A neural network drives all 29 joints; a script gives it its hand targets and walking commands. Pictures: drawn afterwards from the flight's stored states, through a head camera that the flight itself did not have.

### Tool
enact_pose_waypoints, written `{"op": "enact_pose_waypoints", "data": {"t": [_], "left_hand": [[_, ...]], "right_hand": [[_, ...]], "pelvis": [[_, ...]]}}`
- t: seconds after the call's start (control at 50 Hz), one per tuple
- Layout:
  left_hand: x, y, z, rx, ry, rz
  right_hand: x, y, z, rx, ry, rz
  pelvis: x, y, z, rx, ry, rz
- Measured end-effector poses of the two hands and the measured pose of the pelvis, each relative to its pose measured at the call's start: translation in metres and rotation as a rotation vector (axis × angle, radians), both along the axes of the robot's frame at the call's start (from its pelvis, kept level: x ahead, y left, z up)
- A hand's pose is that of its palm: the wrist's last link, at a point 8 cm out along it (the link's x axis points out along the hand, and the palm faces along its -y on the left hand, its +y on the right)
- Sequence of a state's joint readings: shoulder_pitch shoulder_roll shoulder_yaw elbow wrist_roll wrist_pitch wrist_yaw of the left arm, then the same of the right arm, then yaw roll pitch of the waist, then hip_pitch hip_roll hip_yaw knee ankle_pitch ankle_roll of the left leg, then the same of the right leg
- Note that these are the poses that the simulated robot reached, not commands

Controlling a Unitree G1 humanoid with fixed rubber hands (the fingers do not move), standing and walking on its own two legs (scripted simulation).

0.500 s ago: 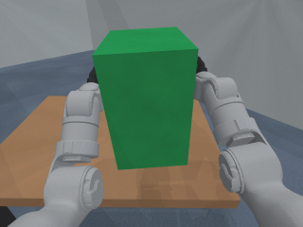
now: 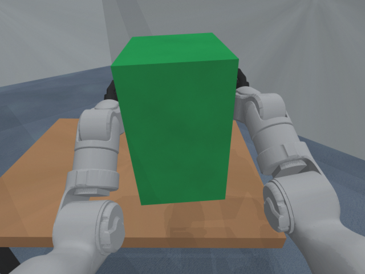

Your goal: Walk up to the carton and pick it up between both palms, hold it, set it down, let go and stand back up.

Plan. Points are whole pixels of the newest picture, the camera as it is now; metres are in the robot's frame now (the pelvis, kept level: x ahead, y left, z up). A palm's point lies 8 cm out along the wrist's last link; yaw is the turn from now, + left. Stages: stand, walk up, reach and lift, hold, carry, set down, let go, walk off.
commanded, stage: hold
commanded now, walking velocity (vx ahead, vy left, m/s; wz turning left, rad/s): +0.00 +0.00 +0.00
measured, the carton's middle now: (177, 116) +0.36 +0.00 +0.27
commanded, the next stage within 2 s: none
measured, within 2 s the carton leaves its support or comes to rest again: neither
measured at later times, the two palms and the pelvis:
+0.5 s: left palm (114, 107) +0.39 +0.13 +0.28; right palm (235, 96) +0.40 -0.13 +0.30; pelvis +0.01 +0.00 +0.00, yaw +0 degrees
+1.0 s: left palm (112, 110) +0.37 +0.13 +0.28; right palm (237, 97) +0.38 -0.13 +0.30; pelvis +0.00 +0.00 +0.00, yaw +0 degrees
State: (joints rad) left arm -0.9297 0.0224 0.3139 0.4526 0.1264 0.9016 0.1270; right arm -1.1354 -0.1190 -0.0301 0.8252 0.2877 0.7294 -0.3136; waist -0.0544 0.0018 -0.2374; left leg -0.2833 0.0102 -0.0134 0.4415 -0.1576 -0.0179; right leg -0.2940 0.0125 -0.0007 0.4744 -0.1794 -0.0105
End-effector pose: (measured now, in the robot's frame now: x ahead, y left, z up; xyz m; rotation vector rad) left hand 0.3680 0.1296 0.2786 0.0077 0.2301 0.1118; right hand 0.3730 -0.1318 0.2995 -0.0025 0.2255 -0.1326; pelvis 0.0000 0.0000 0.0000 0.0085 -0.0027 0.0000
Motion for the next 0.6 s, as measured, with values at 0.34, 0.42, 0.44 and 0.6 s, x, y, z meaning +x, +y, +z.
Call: {"op": "enact_pose_waypoints", "data": {"t": [0.34, 0.42, 0.44, 0.6], "left_hand": [[0.014, -0.002, 0.001, -0.001, 0.024, 0.004], [0.018, 0.001, -0.001, -0.003, 0.022, 0.011], [0.019, 0.001, -0.001, -0.004, 0.021, 0.013], [0.022, 0.003, -0.008, -0.013, 0.022, 0.01]], "right_hand": [[0.014, -0.002, -0.001, -0.003, 0.025, 0.002], [0.02, 0.001, -0.003, -0.001, 0.023, 0.008], [0.021, 0.001, -0.003, 0.0, 0.022, 0.009], [0.024, 0.003, -0.005, 0.0, 0.025, 0.005]], "pelvis": [[0.005, 0.0, 0.0, 0.0, 0.007, 0.0], [0.009, 0.0, 0.001, 0.0, 0.012, 0.0], [0.009, 0.0, 0.001, 0.0, 0.013, 0.0], [0.014, 0.0, 0.001, 0.0, 0.019, 0.0]]}}
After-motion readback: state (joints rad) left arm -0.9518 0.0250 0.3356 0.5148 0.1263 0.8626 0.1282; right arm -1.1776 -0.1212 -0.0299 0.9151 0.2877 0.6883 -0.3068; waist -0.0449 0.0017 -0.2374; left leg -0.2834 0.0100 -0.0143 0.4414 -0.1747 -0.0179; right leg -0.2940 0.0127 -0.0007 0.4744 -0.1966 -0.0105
